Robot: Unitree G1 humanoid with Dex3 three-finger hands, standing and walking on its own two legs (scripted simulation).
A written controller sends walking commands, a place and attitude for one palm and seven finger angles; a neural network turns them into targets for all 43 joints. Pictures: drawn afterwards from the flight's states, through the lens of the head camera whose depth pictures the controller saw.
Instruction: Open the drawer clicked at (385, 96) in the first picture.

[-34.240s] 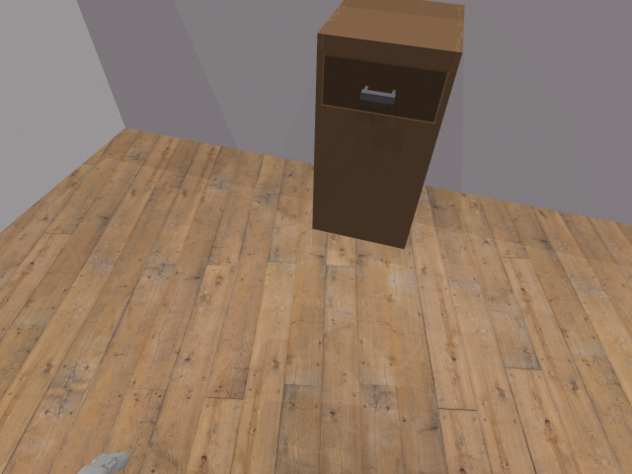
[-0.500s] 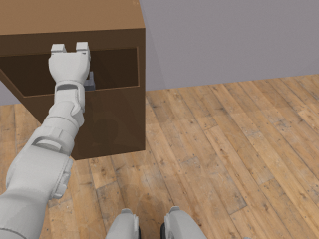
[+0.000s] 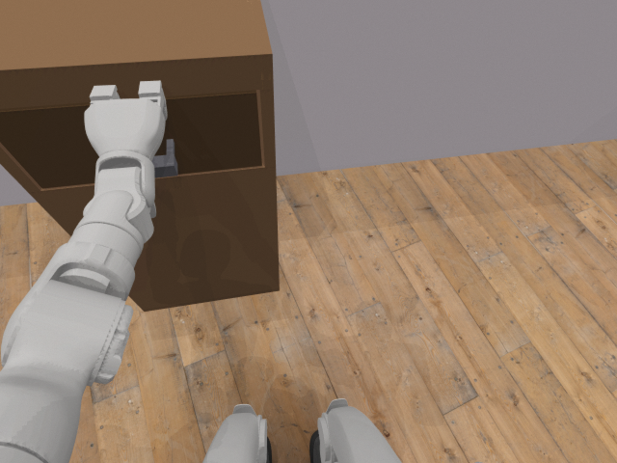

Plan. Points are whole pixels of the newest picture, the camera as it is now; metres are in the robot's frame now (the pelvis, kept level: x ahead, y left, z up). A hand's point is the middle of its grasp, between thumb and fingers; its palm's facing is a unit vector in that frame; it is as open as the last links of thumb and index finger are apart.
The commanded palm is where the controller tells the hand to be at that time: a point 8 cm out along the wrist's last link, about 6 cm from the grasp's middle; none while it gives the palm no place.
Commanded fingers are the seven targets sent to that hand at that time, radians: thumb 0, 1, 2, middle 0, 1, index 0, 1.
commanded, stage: lift the fingers back up to retry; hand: left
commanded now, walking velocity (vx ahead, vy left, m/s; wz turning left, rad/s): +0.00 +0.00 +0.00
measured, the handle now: (141, 158) +0.56 +0.22 +0.01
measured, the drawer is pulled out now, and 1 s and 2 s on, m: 0.00 0.00 0.00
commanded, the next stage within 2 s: re-aim the fingers above the handle in 0.60 s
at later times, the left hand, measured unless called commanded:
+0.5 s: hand (136, 151) +0.52 +0.20 +0.07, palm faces +0.01 +0.01 -1.00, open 13.6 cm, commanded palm +0.51 +0.22 +0.11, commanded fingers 0.00 -0.50 0.30 -0.30 -1.20 -0.30 -1.20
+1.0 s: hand (136, 151) +0.52 +0.20 +0.07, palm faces +0.02 +0.00 -1.00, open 13.5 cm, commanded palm +0.51 +0.23 +0.11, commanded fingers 0.00 -0.50 0.30 -0.30 -1.20 -0.30 -1.20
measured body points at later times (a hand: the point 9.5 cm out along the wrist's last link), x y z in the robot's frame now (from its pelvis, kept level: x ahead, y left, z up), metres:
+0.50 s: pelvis +0.03 +0.00 +0.04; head +0.12 +0.00 +0.48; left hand +0.51 +0.20 +0.12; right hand +0.05 -0.27 -0.09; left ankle +0.07 +0.09 -0.65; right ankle +0.06 -0.09 -0.65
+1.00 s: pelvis +0.05 +0.00 +0.05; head +0.13 +0.00 +0.49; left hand +0.51 +0.20 +0.12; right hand +0.11 -0.27 -0.08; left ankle +0.07 +0.09 -0.65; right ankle +0.06 -0.09 -0.65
